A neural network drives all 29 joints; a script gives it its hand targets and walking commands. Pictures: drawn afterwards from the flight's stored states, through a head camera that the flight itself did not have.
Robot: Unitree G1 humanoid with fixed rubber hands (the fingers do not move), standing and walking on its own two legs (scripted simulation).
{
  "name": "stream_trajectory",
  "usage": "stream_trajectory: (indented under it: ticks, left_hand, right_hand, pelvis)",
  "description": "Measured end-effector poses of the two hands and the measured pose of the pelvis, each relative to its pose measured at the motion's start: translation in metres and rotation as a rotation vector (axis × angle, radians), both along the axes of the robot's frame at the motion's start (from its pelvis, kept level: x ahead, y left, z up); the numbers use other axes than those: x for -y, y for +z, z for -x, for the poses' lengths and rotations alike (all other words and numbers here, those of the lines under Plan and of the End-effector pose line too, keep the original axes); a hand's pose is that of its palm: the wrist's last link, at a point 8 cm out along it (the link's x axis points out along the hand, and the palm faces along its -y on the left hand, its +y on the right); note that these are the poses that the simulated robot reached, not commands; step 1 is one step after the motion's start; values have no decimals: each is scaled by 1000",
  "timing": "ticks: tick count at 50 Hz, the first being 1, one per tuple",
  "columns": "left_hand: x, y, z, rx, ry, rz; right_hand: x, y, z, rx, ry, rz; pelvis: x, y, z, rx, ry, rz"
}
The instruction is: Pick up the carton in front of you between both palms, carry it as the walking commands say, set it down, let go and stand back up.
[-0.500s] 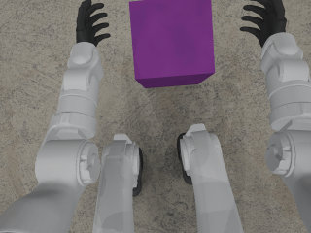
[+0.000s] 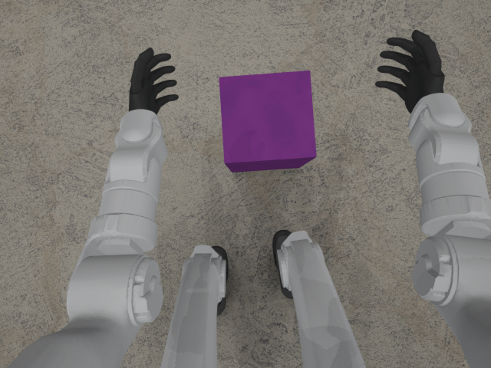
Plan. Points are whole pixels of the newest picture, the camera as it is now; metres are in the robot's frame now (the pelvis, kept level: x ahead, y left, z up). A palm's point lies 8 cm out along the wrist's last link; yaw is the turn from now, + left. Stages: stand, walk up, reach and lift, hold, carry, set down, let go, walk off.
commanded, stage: set down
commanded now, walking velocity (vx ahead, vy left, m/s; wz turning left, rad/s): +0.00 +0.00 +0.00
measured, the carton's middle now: (265, 129) +0.53 -0.07 -0.47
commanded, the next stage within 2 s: let go in 0.04 s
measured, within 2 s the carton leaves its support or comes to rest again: neither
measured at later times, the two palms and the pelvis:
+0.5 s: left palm (86, 168) +0.40 +0.15 +0.01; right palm out of the picture +0.37 -0.28 +0.02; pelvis +0.07 -0.01 +0.12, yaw -2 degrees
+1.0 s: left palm out of the picture +0.25 +0.26 +0.11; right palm out of the picture +0.23 -0.21 +0.11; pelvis +0.09 +0.03 +0.18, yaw -3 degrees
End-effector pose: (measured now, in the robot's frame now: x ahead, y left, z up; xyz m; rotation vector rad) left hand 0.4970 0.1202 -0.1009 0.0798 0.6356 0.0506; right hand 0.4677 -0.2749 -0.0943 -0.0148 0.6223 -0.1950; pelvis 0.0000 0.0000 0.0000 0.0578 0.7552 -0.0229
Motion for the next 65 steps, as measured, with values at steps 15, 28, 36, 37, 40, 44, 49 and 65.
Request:
stream_trajectory:
  ticks: [15,28,36,37,40,44,49,65]
  left_hand:
    - [-7,65,44,-95,-50,-99]
    - [-44,129,111,-130,-79,-108]
    - [-82,168,162,-125,-48,-108]
    - [-87,172,170,-128,-47,-108]
    - [-98,185,194,-123,-45,-92]
    - [-116,192,225,-147,-31,-93]
    - [-133,207,243,-129,-22,-95]
    - [-122,214,238,-161,-42,-88]
  right_hand:
    - [8,64,36,-115,82,70]
    - [0,131,114,-146,88,90]
    - [-29,170,160,-138,84,74]
    - [-33,175,167,-134,85,72]
    - [-44,192,189,-132,98,90]
    - [-55,202,219,-163,104,80]
    - [-60,207,234,-183,121,91]
    - [-58,204,230,-195,121,75]
  pelvis:
    - [8,81,-36,79,-8,12]
    - [10,133,-73,265,-15,36]
    - [-1,156,-86,424,-4,55]
    - [-3,159,-87,448,-3,58]
    - [-9,168,-89,530,-2,66]
    - [-18,175,-90,659,-7,75]
    - [-28,176,-89,781,-16,87]
    - [-21,174,-86,890,-15,88]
